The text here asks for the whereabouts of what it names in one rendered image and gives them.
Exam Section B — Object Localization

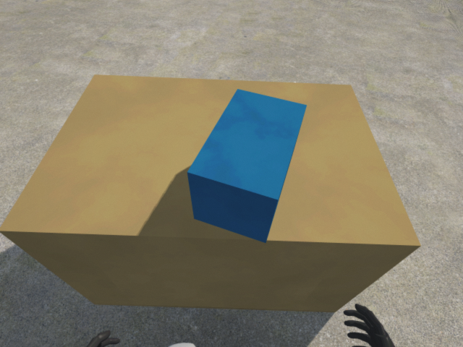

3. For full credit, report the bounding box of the pedestal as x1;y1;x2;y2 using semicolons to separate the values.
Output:
0;74;421;312

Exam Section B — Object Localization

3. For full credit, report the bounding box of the carton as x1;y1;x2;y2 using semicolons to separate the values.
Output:
187;89;307;243

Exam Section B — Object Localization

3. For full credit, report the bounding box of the left robot hand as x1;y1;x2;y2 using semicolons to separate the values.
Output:
87;330;120;347

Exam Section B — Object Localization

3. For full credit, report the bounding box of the right robot hand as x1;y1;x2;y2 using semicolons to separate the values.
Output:
344;304;395;347

